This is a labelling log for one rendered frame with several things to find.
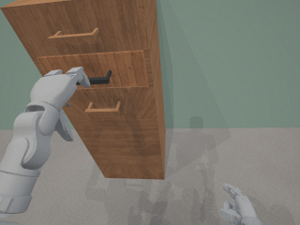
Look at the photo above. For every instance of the left robot hand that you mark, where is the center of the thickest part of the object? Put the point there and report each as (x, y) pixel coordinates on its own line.
(56, 89)

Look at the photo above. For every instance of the drawer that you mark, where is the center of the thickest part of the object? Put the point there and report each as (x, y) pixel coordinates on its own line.
(128, 67)

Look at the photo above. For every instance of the handle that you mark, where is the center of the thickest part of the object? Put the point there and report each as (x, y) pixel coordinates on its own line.
(102, 111)
(100, 80)
(83, 37)

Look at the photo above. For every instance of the left robot forearm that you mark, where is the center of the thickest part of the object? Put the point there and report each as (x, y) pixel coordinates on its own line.
(28, 151)

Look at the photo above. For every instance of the cabinet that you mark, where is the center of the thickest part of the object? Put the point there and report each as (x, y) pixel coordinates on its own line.
(128, 145)

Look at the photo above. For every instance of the right robot hand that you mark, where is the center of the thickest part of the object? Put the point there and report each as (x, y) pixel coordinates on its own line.
(242, 208)

